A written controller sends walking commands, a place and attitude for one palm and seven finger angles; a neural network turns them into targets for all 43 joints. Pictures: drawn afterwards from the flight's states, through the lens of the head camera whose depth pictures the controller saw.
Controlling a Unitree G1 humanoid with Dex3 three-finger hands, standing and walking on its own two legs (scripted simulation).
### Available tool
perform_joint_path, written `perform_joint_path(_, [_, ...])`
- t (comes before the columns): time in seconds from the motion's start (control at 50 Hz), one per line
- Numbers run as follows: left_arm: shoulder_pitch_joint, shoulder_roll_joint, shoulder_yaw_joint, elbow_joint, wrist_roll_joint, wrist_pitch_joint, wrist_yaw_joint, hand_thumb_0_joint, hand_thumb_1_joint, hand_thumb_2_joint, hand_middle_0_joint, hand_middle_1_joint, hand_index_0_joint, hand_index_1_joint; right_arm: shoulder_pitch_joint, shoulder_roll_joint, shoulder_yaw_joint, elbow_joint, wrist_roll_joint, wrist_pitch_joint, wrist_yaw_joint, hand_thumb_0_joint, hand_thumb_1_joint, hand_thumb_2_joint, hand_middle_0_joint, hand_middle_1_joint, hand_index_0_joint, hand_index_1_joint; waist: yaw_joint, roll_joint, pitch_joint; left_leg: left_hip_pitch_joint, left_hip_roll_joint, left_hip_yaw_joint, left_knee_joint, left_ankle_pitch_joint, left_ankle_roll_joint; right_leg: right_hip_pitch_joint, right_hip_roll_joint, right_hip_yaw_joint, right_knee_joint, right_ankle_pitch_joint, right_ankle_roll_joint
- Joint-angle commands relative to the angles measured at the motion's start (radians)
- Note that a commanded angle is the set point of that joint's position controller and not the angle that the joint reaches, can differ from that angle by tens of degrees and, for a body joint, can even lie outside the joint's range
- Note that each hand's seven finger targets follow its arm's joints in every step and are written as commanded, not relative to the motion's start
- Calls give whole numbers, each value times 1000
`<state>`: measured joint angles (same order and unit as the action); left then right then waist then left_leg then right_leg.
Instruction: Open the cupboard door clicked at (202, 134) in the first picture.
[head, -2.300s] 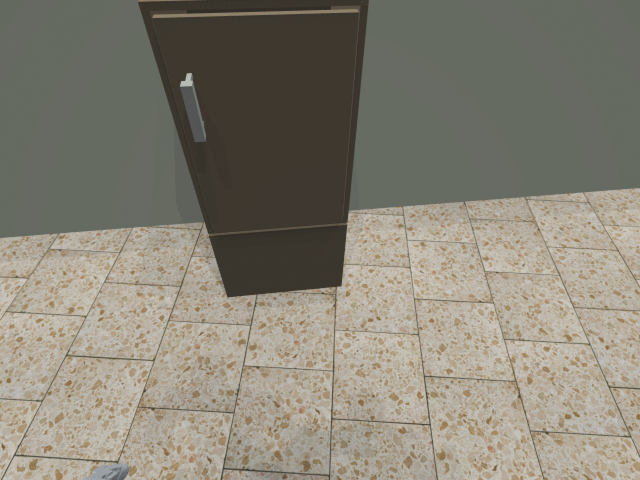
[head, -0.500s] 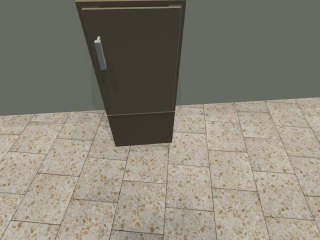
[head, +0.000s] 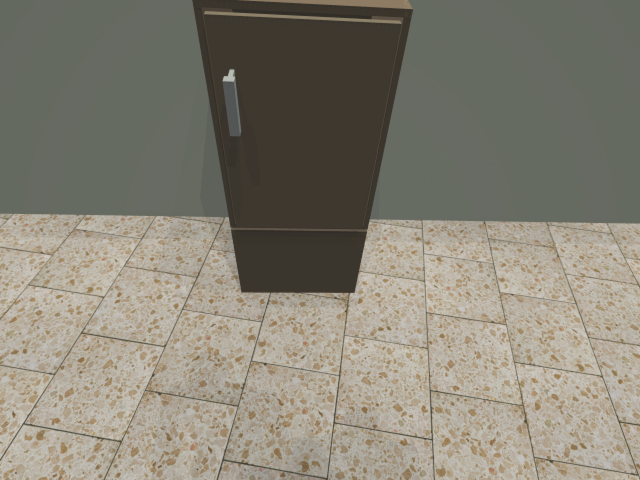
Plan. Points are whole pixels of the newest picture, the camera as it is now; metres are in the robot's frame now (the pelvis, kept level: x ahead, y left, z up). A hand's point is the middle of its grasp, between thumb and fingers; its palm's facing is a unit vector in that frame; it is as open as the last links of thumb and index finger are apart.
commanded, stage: take the last steps up to it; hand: left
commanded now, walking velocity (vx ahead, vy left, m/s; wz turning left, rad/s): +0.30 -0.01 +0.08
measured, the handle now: (233, 102) +0.85 +0.24 +0.04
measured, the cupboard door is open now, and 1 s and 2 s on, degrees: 0 0 0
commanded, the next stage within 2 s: come to a stop and stand still in 0.72 s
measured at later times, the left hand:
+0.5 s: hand out of the picture +0.01 +0.13 -0.16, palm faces +0.20 -0.97 -0.11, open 7.4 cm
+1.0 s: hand (211, 345) +0.36 +0.20 -0.16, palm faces +0.03 -0.97 -0.24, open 7.3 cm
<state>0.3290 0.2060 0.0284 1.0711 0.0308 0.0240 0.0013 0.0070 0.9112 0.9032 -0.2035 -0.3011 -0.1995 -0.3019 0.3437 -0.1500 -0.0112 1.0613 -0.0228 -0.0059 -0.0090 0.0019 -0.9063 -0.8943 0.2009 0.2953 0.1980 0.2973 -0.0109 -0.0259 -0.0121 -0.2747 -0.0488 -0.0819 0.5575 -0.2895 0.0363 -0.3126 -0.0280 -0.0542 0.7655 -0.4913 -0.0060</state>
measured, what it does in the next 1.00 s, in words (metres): walks ahead: left foot, then right foot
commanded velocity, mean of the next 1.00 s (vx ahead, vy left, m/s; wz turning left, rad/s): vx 0.13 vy -0.01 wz -0.02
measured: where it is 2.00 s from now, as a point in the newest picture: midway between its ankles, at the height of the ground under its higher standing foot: outside the picture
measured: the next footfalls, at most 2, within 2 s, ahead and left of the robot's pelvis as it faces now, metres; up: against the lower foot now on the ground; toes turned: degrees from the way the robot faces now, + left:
left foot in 0.54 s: +0.27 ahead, +0.15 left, +0.00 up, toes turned +12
right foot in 0.92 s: +0.40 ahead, -0.08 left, +0.00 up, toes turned -6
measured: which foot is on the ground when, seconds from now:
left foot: down 0.00-0.14, up 0.16-0.52, down 0.54-0.94, up 0.96-1.00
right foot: down 0.00-0.54, up 0.56-0.90, down 0.92-1.00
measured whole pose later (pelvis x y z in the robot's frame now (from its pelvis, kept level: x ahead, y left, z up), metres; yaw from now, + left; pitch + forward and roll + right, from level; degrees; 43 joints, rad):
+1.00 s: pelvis +0.29 +0.02 +0.00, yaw +2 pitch -1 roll +1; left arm 0.18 0.16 0.03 1.02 0.02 -0.03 0.02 0.00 0.93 0.90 -0.20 -0.30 -0.19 -0.30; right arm 0.29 -0.17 -0.04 1.12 -0.01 0.00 -0.03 -0.01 -0.92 -0.89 0.20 0.29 0.19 0.30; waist -0.03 0.02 0.04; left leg -0.17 0.05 0.14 0.60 -0.44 -0.02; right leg -0.35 -0.06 -0.12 0.59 -0.21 -0.04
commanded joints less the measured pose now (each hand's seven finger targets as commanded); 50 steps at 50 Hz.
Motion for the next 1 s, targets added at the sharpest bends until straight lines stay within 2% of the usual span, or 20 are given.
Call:
perform_joint_path(0.0, [-82,22,12,-102,-6,-58,-9,0,900,900,-200,-300,-200,-300,88,-177,-43,-7,-3,-31,-23,0,-900,-900,200,300,200,300,-22,195,84,101,260,-384,-330,-113,188,-170,-1,16,12,-24,-1])
perform_joint_path(0.08, [122,35,23,-22,-10,-72,-5,0,900,900,-200,-300,-200,-300,42,-141,-39,1,9,-34,-24,0,-900,-900,200,300,200,300,76,31,16,-148,131,-156,-89,-55,80,327,-18,28,-385,200,-1])
perform_joint_path(0.1, [199,116,41,2,-1,-81,9,0,900,900,-200,-300,-200,-300,40,-81,-28,-21,17,-39,-18,0,-900,-900,200,300,200,300,101,-176,22,-366,33,1,143,-154,23,481,-232,291,-498,22,-65])
perform_joint_path(0.12, [260,168,53,10,-7,-77,18,0,900,900,-200,-300,-200,-300,-27,-87,-35,-66,3,-42,-10,0,-900,-900,200,300,200,300,127,-233,68,-488,28,76,310,-246,-2,445,-410,536,-615,-98,-154])
perform_joint_path(0.14, [250,152,46,15,-12,-81,21,0,900,900,-200,-300,-200,-300,-64,-123,-50,-63,-7,-39,-1,0,-900,-900,200,300,200,300,108,-115,105,-484,84,54,410,-199,-4,343,-410,547,-638,-186,-190])
perform_joint_path(0.18, [179,77,33,10,-8,-85,24,0,900,900,-200,-300,-200,-300,-75,-90,-56,-43,-9,-25,14,0,-900,-900,200,300,200,300,63,-96,220,-474,138,65,504,-96,-10,181,-357,446,-666,-175,-169])
perform_joint_path(0.26, [159,20,13,12,-6,-102,25,0,900,900,-200,-300,-200,-300,-51,-42,-54,-28,-6,-10,26,0,-900,-900,200,300,200,300,13,-93,211,-389,162,128,479,69,-44,118,-245,179,-642,199,-128])
perform_joint_path(0.42, [229,48,23,68,0,-104,30,0,900,900,-200,-300,-200,-300,-238,-19,-39,-102,4,-36,39,0,-900,-900,200,300,200,300,53,-112,155,-241,127,221,148,79,-29,218,-219,81,-534,586,-121])
perform_joint_path(0.44, [228,53,25,70,0,-101,31,0,900,900,-200,-300,-200,-300,-230,-26,-40,-98,5,-40,37,0,-900,-900,200,300,200,300,47,-116,145,-176,115,229,116,68,-19,210,-221,79,-502,621,-119])
perform_joint_path(0.48, [197,56,31,71,-5,-96,30,0,900,900,-200,-300,-200,-300,-43,-67,-50,-40,-2,-51,19,0,-900,-900,200,300,200,300,-46,-72,39,104,75,243,-29,130,0,173,-165,19,-262,728,-87])
perform_joint_path(0.5, [220,27,29,66,-12,-95,26,0,900,900,-200,-300,-200,-300,106,-146,-65,1,-9,-57,3,0,-900,-900,200,300,200,300,-95,43,-79,360,173,150,-61,194,26,60,-121,-7,-41,588,-57])
perform_joint_path(0.52, [272,-31,23,47,-23,-91,17,0,900,900,-200,-300,-200,-300,200,-258,-89,20,-14,-61,-8,0,-900,-900,200,300,200,300,-96,297,-195,552,456,-226,-141,279,128,-179,20,-81,269,47,-8])
perform_joint_path(0.54, [203,-16,23,12,-14,-94,19,0,900,900,-200,-300,-200,-300,217,-276,-88,21,3,-48,-11,0,-900,-900,200,300,200,300,-104,230,-159,467,531,-310,-240,246,192,-240,29,-3,436,-107,-28])
perform_joint_path(0.6, [101,-34,30,13,-2,-73,3,0,900,900,-200,-300,-200,-300,-4,-124,-54,-18,3,-61,-20,0,-900,-900,200,300,200,300,-30,127,63,127,434,-130,-332,111,147,-286,-90,49,509,101,-15])
perform_joint_path(0.66, [164,-67,28,28,2,-39,-3,0,900,900,-200,-300,-200,-300,-61,-76,-37,-22,5,-72,-20,0,-900,-900,200,300,200,300,34,145,71,-9,345,65,-357,168,114,-170,-95,24,371,175,1])
perform_joint_path(0.82, [8,-48,24,-57,3,-33,-7,0,900,900,-200,-300,-200,-300,-61,-122,-54,-30,-8,-50,-16,0,-900,-900,200,300,200,300,19,112,106,13,342,112,-303,204,134,-64,-67,-31,-65,242,17])
perform_joint_path(0.88, [67,9,23,-27,-2,-50,12,0,900,900,-200,-300,-200,-300,-62,-96,-39,-12,0,-39,-22,0,-900,-900,200,300,200,300,62,-10,37,16,243,178,-89,307,23,163,-67,-3,-343,536,20])
perform_joint_path(0.92, [43,124,27,-29,-8,-56,24,0,900,900,-200,-300,-200,-300,15,-49,-29,3,18,-25,-15,0,-900,-900,200,300,200,300,15,-123,-17,-37,124,200,-5,-102,-45,235,-299,190,-339,982,-82])
perform_joint_path(0.94, [19,147,36,-36,-11,-58,28,0,900,900,-200,-300,-200,-300,31,-46,-33,10,19,-3,-22,0,-900,-900,200,300,200,300,16,-229,-69,-17,108,207,93,-220,-58,235,-323,218,-358,1086,-139])
perform_joint_path(0.98, [-16,131,36,-36,-11,-45,42,0,900,900,-200,-300,-200,-300,2,-63,-42,10,20,19,-30,0,-900,-900,200,300,200,300,31,-201,-52,-55,108,146,262,-293,-56,226,-345,218,-350,1200,-201])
